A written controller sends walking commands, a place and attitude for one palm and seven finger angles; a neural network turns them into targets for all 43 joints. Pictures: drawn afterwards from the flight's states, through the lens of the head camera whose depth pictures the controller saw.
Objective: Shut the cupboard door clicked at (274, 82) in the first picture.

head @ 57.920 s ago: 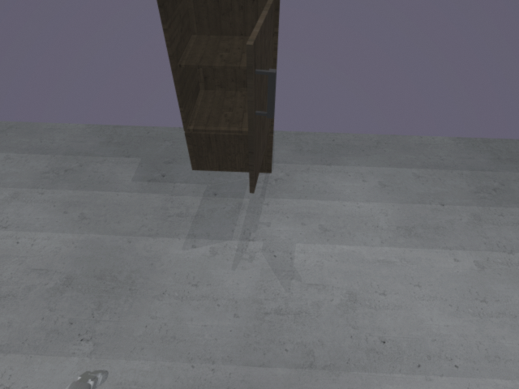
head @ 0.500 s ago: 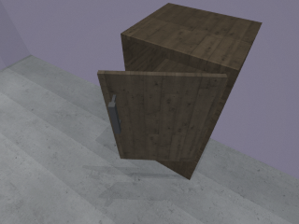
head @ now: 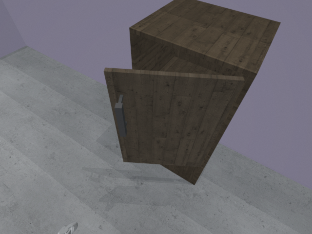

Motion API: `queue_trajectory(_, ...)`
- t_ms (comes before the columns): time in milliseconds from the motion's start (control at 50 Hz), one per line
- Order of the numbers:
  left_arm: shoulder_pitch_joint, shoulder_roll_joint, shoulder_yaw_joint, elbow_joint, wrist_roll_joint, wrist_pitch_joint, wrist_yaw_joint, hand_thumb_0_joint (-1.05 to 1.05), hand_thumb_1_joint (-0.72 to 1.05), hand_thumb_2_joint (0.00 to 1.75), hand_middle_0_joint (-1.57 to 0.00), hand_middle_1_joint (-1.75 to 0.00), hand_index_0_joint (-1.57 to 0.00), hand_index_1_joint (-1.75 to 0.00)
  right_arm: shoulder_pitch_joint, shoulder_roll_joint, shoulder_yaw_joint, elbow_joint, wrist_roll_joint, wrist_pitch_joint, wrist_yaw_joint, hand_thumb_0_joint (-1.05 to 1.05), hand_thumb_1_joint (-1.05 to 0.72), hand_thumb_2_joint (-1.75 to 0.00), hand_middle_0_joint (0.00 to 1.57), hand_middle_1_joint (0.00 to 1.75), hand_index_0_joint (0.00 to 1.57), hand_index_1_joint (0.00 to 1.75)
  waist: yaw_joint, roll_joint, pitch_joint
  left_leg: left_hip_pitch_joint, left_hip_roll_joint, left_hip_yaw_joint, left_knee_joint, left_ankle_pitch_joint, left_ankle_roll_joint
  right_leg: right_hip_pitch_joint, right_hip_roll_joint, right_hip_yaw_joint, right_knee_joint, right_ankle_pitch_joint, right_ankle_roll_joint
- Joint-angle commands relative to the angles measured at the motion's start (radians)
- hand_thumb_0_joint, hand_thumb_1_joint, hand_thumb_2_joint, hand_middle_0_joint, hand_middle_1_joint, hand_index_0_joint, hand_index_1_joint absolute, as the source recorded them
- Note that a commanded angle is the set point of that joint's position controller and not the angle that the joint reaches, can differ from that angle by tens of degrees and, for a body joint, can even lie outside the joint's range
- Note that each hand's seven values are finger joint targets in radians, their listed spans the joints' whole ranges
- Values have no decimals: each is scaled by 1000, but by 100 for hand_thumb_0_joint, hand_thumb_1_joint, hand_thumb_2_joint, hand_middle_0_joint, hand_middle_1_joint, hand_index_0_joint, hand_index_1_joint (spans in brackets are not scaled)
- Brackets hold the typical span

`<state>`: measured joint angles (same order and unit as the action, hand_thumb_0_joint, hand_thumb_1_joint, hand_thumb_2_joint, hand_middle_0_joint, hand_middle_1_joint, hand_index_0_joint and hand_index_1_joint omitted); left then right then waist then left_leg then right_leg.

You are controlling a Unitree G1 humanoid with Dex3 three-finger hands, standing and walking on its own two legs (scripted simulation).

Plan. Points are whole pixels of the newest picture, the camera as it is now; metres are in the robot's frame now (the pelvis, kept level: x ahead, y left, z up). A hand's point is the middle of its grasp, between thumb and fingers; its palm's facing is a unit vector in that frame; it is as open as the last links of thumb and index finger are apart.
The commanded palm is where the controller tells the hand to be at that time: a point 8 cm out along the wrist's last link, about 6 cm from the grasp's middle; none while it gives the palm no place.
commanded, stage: raise the hand and make a fist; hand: left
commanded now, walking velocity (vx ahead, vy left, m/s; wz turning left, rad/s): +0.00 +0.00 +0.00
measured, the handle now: (122, 116) +0.48 +0.15 -0.04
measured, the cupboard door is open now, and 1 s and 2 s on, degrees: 29 29 29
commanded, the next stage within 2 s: bring the fist close to the handle in 1.84 s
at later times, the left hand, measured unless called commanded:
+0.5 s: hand (87, 227) +0.15 +0.17 -0.05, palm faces +0.08 -0.99 -0.07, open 5.4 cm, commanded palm +0.13 +0.22 -0.06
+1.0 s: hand (88, 212) +0.18 +0.18 -0.06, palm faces -0.06 -1.00 -0.01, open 3.3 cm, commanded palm +0.16 +0.25 -0.05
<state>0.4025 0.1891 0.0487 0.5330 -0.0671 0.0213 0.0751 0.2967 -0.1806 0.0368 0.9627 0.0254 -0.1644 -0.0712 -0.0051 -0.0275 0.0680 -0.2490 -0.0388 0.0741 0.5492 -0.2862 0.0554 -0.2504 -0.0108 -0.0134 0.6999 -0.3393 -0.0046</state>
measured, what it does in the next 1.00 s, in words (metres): lowers itself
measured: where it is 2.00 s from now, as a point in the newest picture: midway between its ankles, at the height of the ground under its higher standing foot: outside the picture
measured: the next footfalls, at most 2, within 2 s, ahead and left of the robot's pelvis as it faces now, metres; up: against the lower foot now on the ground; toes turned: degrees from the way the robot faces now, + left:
none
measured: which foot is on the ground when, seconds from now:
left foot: down 0.00-1.00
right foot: down 0.00-1.00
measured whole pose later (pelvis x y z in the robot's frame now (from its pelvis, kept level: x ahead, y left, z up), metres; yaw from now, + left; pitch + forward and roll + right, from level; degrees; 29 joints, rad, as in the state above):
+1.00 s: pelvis -0.02 +0.01 -0.11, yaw +1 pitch +18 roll -3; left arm 0.44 0.24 0.09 -0.06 -0.28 -0.42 -0.30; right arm 0.23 -0.26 -0.01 0.50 0.02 -0.20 -0.04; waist 0.01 0.03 -0.15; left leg -1.03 -0.03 0.02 1.28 -0.57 0.08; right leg -1.01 0.03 -0.09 1.22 -0.53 -0.04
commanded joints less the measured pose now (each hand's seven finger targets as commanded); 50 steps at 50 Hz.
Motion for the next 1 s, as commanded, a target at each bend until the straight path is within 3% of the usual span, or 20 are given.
queue_trajectory(0,-168,-45,-97,-674,-86,-127,26,0,90,90,-27,-38,-27,-38,-52,-187,-86,-254,11,-194,39,0,-90,-90,20,30,20,30,-48,190,-173,69,125,-200,-112,374,-94,-259,-7,-40,120,-29,-17)
queue_trajectory(20,-116,-11,-47,-618,-87,-164,3,0,90,90,-29,-40,-29,-40,-78,-186,-98,-303,3,-206,45,0,-90,-90,20,30,20,30,-38,134,-101,-67,94,-188,-41,183,-88,-273,-6,-62,51,-20,-27)
queue_trajectory(60,120,15,55,-322,-106,-254,-72,0,90,90,-33,-44,-33,-44,-86,-187,-106,-343,5,-201,55,0,-90,-90,20,30,20,30,-5,-98,14,-284,27,-146,88,-33,-84,-323,-11,-54,-100,-79,-36)
queue_trajectory(80,193,-8,65,-262,-134,-329,-128,0,90,90,-35,-46,-35,-46,-101,-179,-103,-377,1,-193,63,0,-90,-90,20,30,20,30,8,-249,1,-376,16,-133,161,-83,-79,-375,-19,-33,-78,-178,-35)
queue_trajectory(120,265,24,138,-280,-205,-482,-271,0,90,90,-38,-50,-38,-50,-143,-200,-114,-440,-14,-176,71,0,-90,-90,20,30,20,30,41,-311,-111,-513,-10,-94,308,-91,-76,-384,-42,62,0,-151,-40)
queue_trajectory(140,250,58,172,-265,-224,-560,-346,0,90,90,-40,-52,-40,-52,-154,-191,-125,-455,-10,-171,68,0,-90,-90,20,30,20,30,42,-416,-119,-620,-19,-82,381,-144,-81,-388,-60,136,35,-177,-17)
queue_trajectory(180,207,94,177,-256,-236,-655,-461,0,90,90,-44,-56,-44,-56,-171,-200,-131,-514,-1,-162,83,0,-90,-90,20,30,20,30,41,-289,-147,-720,-20,-79,467,-185,-79,-402,-79,215,102,-183,-18)
queue_trajectory(220,145,147,209,-368,-243,-664,-489,0,90,90,-47,-60,-47,-60,-200,-197,-131,-583,5,-154,86,0,-90,-90,20,30,20,30,71,-71,-230,-763,-28,-51,518,-214,-61,-422,-70,247,145,-292,-24)
queue_trajectory(280,-4,199,234,-633,-271,-667,-445,0,90,90,-53,-66,-53,-66,-197,-194,-126,-645,-2,-156,77,0,-90,-90,20,30,20,30,73,152,-369,-711,-5,-75,539,-218,-44,-501,-30,218,205,-416,-46)
queue_trajectory(320,-111,202,208,-850,-278,-708,-400,0,90,90,-57,-70,-57,-70,-169,-184,-116,-645,-4,-169,66,0,-90,-90,20,30,20,30,32,205,-461,-645,9,-95,565,-187,-27,-535,-9,195,234,-341,-42)
queue_trajectory(360,-196,199,157,-983,-269,-743,-371,0,90,90,-60,-74,-60,-74,-150,-190,-105,-620,-10,-180,48,0,-90,-90,20,30,20,30,-17,184,-469,-633,20,-117,593,-171,-15,-582,11,171,266,-288,-41)
queue_trajectory(420,-128,161,100,-895,-255,-727,-387,0,90,90,-66,-80,-66,-80,-122,-196,-98,-567,-8,-181,28,0,-90,-90,20,30,20,30,-54,118,-420,-695,30,-128,642,-142,-10,-594,12,162,268,-222,-27)
queue_trajectory(480,-44,148,89,-718,-247,-607,-439,0,90,90,-71,-86,-71,-86,-113,-201,-95,-559,8,-157,13,0,-90,-90,20,30,20,30,-55,29,-383,-754,33,-131,651,-132,-7,-574,8,152,255,-193,-4)
queue_trajectory(560,84,181,172,-615,-262,-371,-481,0,90,90,-79,-94,-79,-94,-140,-190,-96,-615,35,-103,10,0,-90,-90,20,30,20,30,35,-60,-472,-771,22,-121,607,-75,-13,-397,-19,179,230,-102,25)
queue_trajectory(600,90,209,253,-704,-285,-331,-455,0,90,90,-82,-98,-82,-98,-145,-170,-96,-640,32,-86,12,0,-90,-90,20,30,20,30,63,-74,-545,-752,20,-121,595,-21,-23,-312,-36,183,247,29,40)
queue_trajectory(700,90,152,248,-823,-283,-456,-340,0,90,90,-92,-108,-92,-108,-129,-131,-94,-619,5,-93,24,0,-90,-90,20,30,20,30,68,-1,-516,-689,28,-130,547,64,-39,-362,4,86,339,202,0)
queue_trajectory(820,48,94,79,-754,-230,-565,-369,0,90,90,-102,-120,-102,-120,-102,-186,-94,-606,-4,-101,31,0,-90,-90,20,30,20,30,-13,48,-400,-659,34,-153,533,-64,-34,-613,34,4,354,-70,-33)
queue_trajectory(860,33,131,88,-749,-230,-546,-386,0,90,90,-106,-124,-106,-124,-104,-201,-94,-616,0,-102,24,0,-90,-90,20,30,20,30,-12,47,-391,-660,35,-167,516,-112,-32,-625,36,3,341,-124,-37)
queue_trajectory(960,28,231,210,-870,-249,-515,-351,0,90,90,-115,-134,-115,-134,-105,-201,-93,-649,2,-86,16,0,-90,-90,20,30,20,30,47,112,-516,-581,32,-180,466,-64,-48,-558,45,-22,361,-70,-46)
queue_trajectory(980,41,201,199,-893,-256,-516,-339,0,90,90,-117,-136,-117,-136,-105,-192,-90,-656,1,-82,17,0,-90,-90,20,30,20,30,50,124,-522,-557,33,-182,453,-42,-57,-552,45,-34,366,-51,-46)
